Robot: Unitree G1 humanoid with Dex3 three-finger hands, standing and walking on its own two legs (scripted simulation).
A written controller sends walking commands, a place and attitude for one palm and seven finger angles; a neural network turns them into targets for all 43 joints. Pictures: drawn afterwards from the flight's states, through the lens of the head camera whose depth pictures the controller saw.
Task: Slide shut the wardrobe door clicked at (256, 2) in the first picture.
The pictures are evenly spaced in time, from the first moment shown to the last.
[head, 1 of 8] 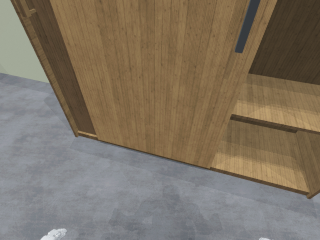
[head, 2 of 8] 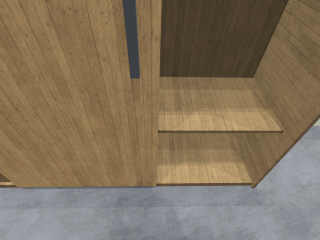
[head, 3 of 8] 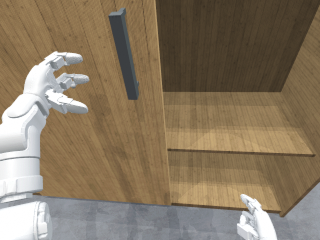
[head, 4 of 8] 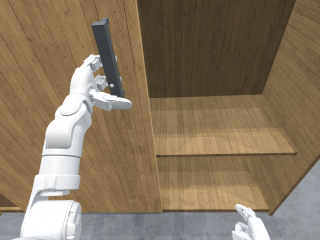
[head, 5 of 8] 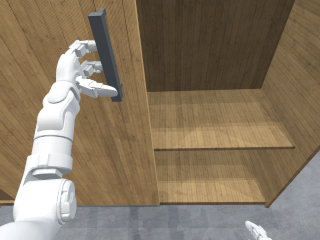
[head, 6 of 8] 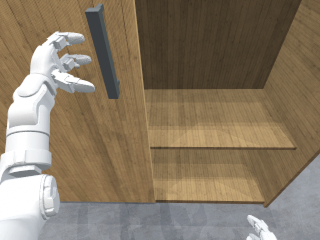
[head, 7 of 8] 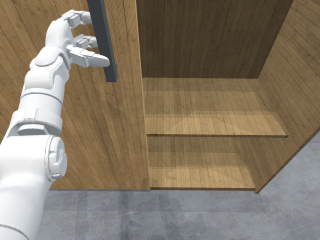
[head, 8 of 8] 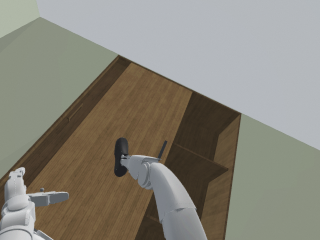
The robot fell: yes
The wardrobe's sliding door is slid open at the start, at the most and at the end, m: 0.64 0.67 0.66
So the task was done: no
